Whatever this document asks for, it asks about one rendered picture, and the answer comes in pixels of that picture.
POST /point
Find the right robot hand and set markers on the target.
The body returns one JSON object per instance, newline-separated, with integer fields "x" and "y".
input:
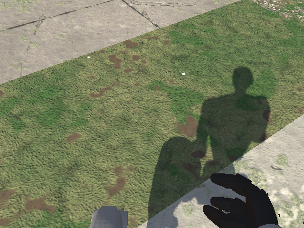
{"x": 257, "y": 210}

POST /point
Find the robot left thigh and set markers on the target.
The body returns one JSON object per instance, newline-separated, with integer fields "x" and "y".
{"x": 109, "y": 216}

